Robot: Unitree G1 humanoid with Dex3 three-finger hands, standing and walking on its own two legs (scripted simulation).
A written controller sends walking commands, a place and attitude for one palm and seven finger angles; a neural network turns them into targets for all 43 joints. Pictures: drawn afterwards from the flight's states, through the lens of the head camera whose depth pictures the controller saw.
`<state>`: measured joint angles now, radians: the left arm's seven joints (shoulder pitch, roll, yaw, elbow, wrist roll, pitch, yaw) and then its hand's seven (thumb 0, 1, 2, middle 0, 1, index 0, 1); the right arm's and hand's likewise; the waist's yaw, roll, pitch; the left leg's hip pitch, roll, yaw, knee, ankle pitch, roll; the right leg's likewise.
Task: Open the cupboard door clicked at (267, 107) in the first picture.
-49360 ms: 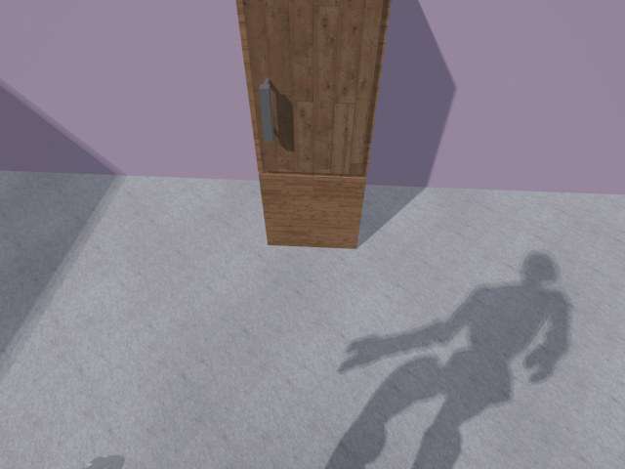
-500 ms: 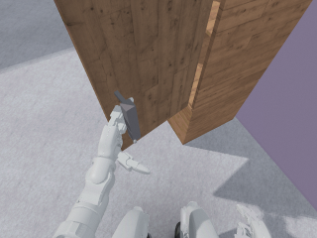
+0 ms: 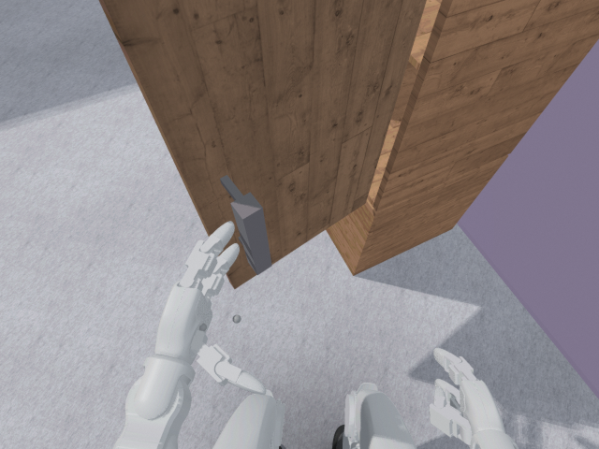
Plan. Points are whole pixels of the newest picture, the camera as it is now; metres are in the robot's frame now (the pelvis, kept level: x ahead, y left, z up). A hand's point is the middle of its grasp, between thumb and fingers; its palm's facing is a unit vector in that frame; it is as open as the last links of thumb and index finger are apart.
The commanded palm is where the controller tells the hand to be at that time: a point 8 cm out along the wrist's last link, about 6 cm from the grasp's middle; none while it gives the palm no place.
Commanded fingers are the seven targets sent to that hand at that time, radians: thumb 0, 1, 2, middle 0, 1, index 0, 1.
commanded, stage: slide the hand sideways off the handle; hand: left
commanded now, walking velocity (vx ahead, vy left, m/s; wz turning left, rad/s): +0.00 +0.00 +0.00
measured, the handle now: (245, 227) +0.40 +0.10 +0.02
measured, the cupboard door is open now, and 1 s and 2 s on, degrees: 100 100 100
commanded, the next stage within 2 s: draw the hand back to the body in 0.38 s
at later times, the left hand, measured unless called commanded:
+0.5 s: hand (196, 356) +0.23 +0.14 +0.02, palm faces -0.12 -0.99 -0.02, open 16.3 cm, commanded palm +0.21 +0.19 +0.03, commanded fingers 0.00 -0.50 0.30 -0.15 -0.30 -0.15 -0.30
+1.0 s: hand (111, 360) +0.20 +0.18 +0.13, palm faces -0.09 -0.99 -0.07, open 16.2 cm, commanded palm +0.18 +0.24 +0.14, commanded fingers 0.00 -0.25 0.41 -0.16 -0.30 -0.16 -0.30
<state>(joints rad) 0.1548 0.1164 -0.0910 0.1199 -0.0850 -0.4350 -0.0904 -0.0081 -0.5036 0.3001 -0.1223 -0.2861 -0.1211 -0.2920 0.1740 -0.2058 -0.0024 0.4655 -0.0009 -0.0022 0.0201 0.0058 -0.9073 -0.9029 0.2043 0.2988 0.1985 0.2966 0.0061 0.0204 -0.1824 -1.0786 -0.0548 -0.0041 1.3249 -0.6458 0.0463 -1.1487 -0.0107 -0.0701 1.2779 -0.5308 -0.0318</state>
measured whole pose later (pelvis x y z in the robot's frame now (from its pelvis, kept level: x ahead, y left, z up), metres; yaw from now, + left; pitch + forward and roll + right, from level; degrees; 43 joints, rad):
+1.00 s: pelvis +0.00 +0.00 +0.05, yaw +1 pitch +12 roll -3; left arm 0.49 0.28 0.15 -0.19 -0.29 -0.28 -0.29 -0.01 -0.47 0.31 -0.15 -0.30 -0.15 -0.31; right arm 0.27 -0.24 0.03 0.43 0.05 -0.11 -0.07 0.01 -0.90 -0.90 0.21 0.30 0.20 0.30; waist -0.01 0.05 -0.15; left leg -0.73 -0.03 -0.04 1.07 -0.55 0.04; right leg -0.77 0.02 -0.10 0.99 -0.43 -0.03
